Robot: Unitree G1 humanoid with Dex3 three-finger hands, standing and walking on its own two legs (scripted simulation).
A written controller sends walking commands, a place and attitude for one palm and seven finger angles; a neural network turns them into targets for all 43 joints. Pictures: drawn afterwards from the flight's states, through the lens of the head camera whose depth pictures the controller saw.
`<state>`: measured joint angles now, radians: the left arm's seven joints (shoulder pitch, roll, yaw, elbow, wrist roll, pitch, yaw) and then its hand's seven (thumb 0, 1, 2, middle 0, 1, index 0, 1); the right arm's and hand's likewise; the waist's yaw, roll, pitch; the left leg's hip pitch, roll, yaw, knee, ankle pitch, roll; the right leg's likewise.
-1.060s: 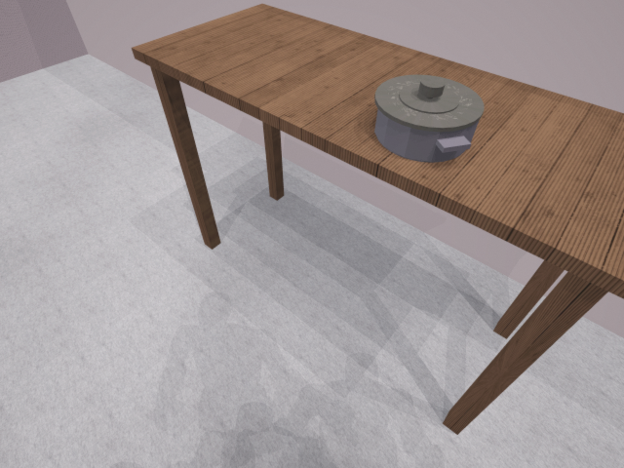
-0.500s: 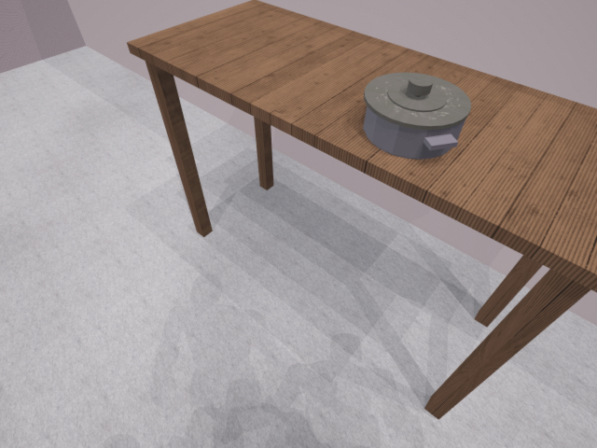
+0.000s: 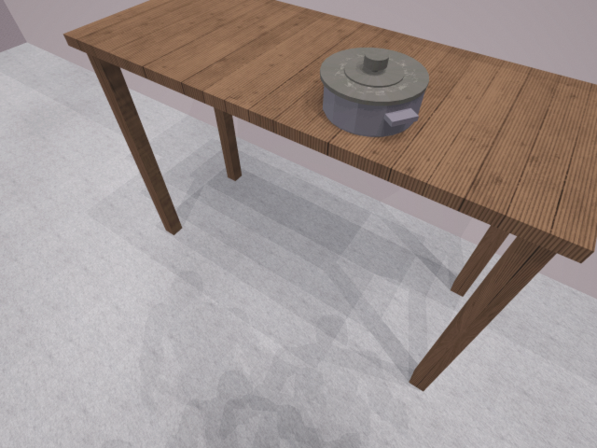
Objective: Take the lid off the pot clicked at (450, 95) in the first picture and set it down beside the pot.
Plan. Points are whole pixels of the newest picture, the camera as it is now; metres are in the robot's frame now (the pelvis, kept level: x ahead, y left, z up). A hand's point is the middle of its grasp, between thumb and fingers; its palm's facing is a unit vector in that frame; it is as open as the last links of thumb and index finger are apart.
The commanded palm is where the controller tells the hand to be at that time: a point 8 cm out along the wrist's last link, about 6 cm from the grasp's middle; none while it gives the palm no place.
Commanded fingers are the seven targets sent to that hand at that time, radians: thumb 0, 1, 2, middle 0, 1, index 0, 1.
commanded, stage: turn to face it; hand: left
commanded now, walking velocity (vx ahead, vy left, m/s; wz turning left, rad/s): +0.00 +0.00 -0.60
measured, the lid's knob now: (376, 59) +0.72 -0.08 +0.16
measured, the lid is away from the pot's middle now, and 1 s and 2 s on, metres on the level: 0.00 0.00 0.00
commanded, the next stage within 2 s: take the last steps up to it in 0.76 s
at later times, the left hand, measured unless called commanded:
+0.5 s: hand out of the picture +0.08 +0.22 -0.16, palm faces -0.16 -0.95 -0.25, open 7.4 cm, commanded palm none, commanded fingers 0.00 0.90 0.90 -0.20 -0.30 -0.20 -0.30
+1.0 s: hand (223, 432) +0.17 +0.13 -0.16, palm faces -0.45 -0.87 -0.21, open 7.4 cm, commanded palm none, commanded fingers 0.00 0.90 0.90 -0.20 -0.30 -0.20 -0.30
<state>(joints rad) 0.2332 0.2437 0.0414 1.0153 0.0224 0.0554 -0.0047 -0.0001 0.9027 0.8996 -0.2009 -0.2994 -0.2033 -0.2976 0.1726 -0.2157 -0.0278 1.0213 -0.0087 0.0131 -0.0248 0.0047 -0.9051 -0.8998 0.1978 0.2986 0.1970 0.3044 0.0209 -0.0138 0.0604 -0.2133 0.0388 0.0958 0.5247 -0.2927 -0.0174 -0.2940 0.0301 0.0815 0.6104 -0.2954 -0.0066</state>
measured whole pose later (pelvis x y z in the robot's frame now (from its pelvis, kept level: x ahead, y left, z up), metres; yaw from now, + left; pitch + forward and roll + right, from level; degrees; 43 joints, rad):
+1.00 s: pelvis +0.00 +0.01 +0.00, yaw -27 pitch +0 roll -1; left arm 0.18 0.18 0.04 0.92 0.03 0.03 0.00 0.00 0.90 0.90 -0.20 -0.30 -0.20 -0.30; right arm 0.30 -0.24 -0.05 1.00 -0.02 0.03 -0.01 0.01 -0.91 -0.90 0.19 0.30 0.19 0.30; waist -0.03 0.01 0.06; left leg -0.37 0.07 0.06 0.84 -0.45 -0.03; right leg -0.26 0.00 0.01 0.54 -0.28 -0.01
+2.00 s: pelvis +0.15 -0.02 +0.00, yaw -27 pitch +0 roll -1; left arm 0.26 0.23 0.07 0.95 0.03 0.06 0.02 0.00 0.91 0.90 -0.20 -0.30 -0.20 -0.30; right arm 0.08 -0.14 -0.03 0.94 -0.02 0.02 -0.02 0.00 -0.90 -0.90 0.20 0.30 0.20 0.30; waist 0.02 -0.02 0.07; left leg -0.40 0.09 0.11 0.51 -0.12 0.01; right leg -0.38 -0.02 -0.02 0.95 -0.49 0.03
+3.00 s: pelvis +0.16 -0.05 +0.00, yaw -27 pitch +1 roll +0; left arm 0.30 0.17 0.01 1.04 0.02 0.01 0.03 0.00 0.90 0.90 -0.20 -0.30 -0.20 -0.30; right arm 0.23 -0.16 -0.01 1.05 -0.01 -0.01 -0.02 0.01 -0.92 -0.90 0.20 0.30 0.19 0.30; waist 0.00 -0.02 0.03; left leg -0.27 0.01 0.08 0.53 -0.27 0.03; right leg -0.20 -0.02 -0.03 0.51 -0.32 0.00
